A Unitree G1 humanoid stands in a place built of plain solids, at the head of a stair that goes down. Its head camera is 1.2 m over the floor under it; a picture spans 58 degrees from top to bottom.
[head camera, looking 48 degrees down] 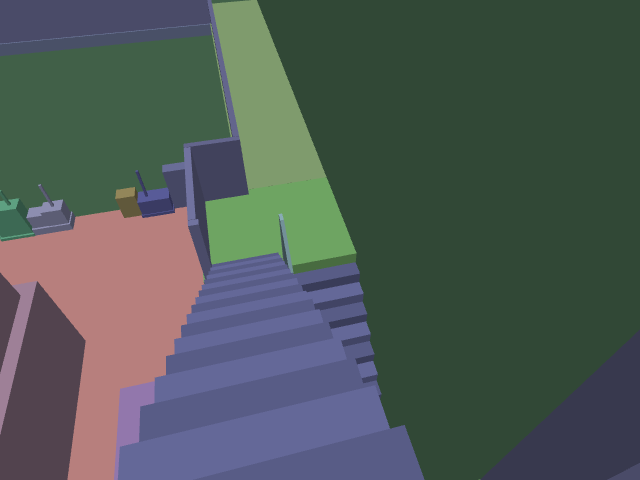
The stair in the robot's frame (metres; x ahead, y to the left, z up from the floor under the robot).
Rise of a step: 0.21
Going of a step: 0.23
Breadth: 0.94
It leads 14 degrees to the left of straight ahead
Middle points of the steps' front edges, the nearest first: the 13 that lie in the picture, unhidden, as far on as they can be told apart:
0.37 0.19 -0.21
0.59 0.25 -0.41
0.81 0.30 -0.62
1.03 0.35 -0.83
1.25 0.41 -1.03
1.47 0.46 -1.24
1.69 0.51 -1.45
1.92 0.57 -1.66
2.14 0.62 -1.86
2.36 0.68 -2.07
2.58 0.73 -2.28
2.80 0.78 -2.48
3.02 0.84 -2.69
